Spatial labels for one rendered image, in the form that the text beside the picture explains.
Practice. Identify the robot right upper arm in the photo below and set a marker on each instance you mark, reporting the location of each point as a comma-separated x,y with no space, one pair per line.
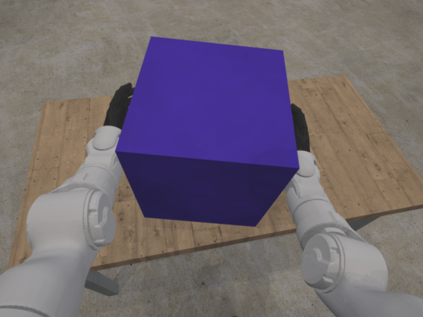
350,277

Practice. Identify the table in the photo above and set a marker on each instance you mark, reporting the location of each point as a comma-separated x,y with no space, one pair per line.
363,173

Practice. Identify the robot right forearm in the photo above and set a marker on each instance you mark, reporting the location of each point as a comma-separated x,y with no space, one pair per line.
310,208

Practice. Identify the robot left upper arm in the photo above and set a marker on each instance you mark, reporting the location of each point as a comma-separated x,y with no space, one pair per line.
66,230

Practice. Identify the right robot hand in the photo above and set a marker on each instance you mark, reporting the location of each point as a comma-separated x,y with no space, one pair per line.
300,129

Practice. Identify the carton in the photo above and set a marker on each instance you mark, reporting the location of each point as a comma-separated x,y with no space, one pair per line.
209,135

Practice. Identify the left robot hand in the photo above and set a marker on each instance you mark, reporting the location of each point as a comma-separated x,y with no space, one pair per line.
116,114

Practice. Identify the robot left forearm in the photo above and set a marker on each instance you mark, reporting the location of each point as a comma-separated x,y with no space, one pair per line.
100,170

